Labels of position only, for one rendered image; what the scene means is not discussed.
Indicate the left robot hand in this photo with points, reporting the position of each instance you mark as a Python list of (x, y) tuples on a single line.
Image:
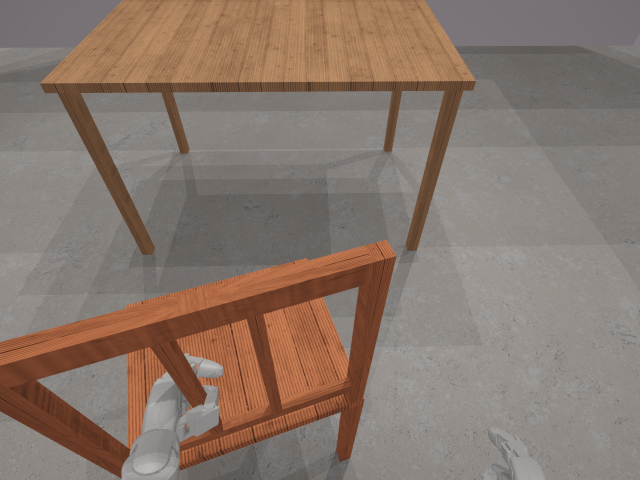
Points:
[(166, 403)]

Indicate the left robot forearm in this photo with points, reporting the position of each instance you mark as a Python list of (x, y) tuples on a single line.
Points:
[(154, 455)]

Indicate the table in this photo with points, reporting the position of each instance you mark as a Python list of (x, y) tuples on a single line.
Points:
[(166, 46)]

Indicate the right robot hand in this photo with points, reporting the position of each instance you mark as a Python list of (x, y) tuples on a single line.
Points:
[(515, 454)]

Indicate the chair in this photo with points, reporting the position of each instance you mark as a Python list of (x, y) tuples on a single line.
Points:
[(284, 365)]

